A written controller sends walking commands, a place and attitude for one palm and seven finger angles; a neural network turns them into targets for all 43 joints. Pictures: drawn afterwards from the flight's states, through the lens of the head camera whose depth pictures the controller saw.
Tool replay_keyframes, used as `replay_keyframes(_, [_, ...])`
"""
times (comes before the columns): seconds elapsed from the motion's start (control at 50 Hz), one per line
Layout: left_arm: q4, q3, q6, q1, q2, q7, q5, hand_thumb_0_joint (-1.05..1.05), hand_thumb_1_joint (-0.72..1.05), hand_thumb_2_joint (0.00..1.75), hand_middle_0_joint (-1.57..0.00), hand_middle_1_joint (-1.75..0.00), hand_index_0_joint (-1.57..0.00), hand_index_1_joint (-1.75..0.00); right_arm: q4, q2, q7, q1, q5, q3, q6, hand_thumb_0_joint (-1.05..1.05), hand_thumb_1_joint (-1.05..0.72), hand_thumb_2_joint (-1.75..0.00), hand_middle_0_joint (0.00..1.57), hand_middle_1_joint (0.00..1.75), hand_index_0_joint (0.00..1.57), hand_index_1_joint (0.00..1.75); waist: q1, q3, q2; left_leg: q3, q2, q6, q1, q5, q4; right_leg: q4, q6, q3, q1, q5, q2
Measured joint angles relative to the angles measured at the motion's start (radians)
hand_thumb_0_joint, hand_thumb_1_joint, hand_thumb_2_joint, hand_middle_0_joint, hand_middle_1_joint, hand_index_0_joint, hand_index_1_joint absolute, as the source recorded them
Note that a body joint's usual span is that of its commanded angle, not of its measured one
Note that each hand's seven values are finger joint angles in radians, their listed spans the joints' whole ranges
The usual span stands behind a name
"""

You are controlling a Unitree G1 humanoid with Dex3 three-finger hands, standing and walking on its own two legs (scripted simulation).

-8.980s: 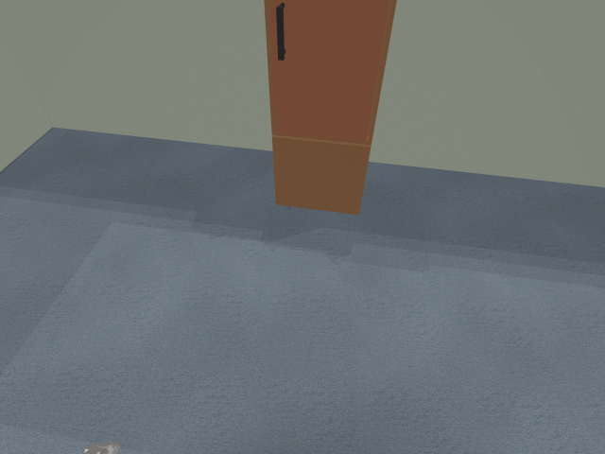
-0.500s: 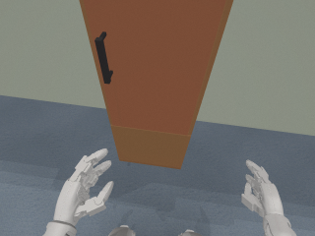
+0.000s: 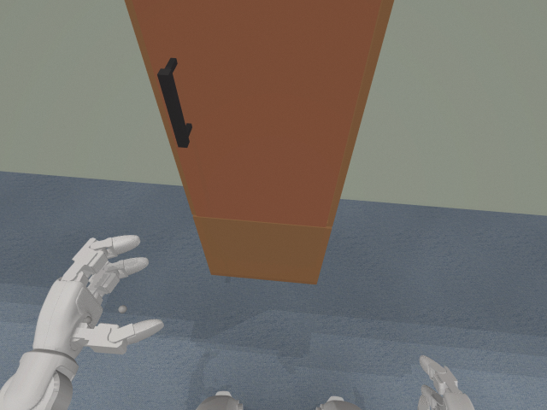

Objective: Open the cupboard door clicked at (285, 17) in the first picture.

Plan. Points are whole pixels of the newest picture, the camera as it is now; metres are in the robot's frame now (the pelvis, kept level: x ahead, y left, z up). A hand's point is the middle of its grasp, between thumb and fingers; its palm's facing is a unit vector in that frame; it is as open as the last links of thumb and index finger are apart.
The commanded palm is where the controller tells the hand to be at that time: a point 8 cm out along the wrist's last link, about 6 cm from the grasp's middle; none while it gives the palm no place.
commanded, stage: raise the hand with hooked fingers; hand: left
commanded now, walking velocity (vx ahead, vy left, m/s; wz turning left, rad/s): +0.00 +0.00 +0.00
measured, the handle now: (178, 105) +0.60 +0.20 +0.10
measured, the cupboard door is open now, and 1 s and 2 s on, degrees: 0 0 0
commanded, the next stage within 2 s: move the hooked fingers beside the handle in 1.16 s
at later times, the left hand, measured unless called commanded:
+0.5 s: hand (70, 260) +0.28 +0.27 +0.10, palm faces -0.02 -1.00 -0.06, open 13.9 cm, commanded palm +0.26 +0.32 +0.11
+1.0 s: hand (70, 235) +0.31 +0.27 +0.12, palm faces -0.04 -1.00 -0.04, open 14.0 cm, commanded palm +0.28 +0.32 +0.12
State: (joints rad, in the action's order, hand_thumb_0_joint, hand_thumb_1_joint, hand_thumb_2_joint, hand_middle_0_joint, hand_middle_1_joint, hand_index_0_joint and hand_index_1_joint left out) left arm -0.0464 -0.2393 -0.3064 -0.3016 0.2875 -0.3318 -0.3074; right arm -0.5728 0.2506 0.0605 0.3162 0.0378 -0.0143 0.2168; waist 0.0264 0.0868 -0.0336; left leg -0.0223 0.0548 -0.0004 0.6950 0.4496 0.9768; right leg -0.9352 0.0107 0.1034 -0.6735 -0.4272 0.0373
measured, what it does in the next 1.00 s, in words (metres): stands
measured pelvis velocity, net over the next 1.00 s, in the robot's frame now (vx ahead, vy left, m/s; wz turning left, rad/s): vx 0.01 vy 0.00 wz -0.01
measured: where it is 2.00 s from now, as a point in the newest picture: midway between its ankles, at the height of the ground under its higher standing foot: outside the picture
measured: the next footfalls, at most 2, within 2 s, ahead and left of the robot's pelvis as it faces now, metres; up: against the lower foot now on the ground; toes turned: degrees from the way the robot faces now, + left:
none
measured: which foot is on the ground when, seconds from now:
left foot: down 0.00-1.00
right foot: down 0.00-1.00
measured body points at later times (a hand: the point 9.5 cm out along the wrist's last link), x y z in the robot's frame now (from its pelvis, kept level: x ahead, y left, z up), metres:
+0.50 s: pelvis +0.01 +0.01 +0.02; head +0.04 +0.01 +0.47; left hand +0.28 +0.32 +0.11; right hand +0.19 -0.22 -0.05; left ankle +0.02 +0.12 -0.68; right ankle +0.02 -0.12 -0.68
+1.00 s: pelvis +0.01 +0.00 +0.03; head +0.05 +0.00 +0.48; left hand +0.30 +0.33 +0.12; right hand +0.16 -0.25 -0.05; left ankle +0.02 +0.12 -0.68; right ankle +0.02 -0.12 -0.68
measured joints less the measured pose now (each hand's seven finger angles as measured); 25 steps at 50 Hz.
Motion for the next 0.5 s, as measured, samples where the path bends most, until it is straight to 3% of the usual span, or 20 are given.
replay_keyframes(0.16, [-0.072,-0.025,-0.006,0.064,0.033,-0.046,-0.011,0.0,-0.18,0.44,-0.27,-1.0,-0.28,-0.99,0.004,0.048,0.01,-0.021,0.008,0.016,0.028,0.02,-0.91,-0.9,0.2,0.3,0.2,0.3,-0.006,-0.018,0.012,-0.003,-0.006,-0.007,-0.056,-0.013,-0.044,0.05,-0.007,-0.001,0.06,0.017,0.002])
replay_keyframes(0.5, [-0.254,-0.128,0.092,0.277,0.113,-0.163,-0.039,-0.01,-0.47,0.32,-0.3,-1.19,-0.3,-1.18,0.015,0.012,0.015,-0.073,0.005,-0.051,0.017,0.01,-0.9,-0.9,0.2,0.3,0.21,0.3,-0.042,-0.033,0.001,0.002,-0.011,-0.009,-0.161,-0.042,-0.14,0.157,-0.011,0.006,0.172,0.05,0.0])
